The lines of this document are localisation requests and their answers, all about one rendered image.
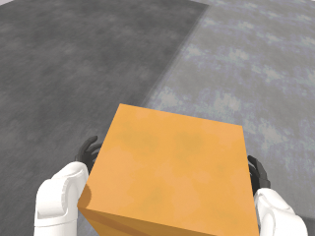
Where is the robot right hand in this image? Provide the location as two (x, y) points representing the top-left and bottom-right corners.
(247, 155), (271, 197)

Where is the robot right forearm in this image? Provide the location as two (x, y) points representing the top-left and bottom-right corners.
(253, 188), (308, 236)

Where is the robot left forearm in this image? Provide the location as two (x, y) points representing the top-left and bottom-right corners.
(33, 161), (89, 236)

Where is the robot left hand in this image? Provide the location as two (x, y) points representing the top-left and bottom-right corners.
(74, 136), (103, 176)

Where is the carton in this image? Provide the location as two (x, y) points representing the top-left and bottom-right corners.
(77, 103), (260, 236)

